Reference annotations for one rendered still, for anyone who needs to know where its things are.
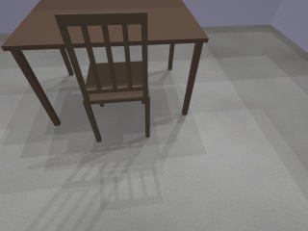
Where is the chair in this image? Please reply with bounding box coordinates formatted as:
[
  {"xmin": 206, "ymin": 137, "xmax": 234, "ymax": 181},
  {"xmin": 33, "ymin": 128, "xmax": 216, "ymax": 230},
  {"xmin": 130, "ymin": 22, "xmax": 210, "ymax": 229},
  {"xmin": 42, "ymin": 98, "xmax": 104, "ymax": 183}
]
[{"xmin": 54, "ymin": 11, "xmax": 150, "ymax": 142}]

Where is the table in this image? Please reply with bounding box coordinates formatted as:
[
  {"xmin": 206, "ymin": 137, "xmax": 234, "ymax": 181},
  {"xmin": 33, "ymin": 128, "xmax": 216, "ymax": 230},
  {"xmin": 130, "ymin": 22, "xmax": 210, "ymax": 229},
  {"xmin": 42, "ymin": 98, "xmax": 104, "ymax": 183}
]
[{"xmin": 1, "ymin": 0, "xmax": 209, "ymax": 126}]

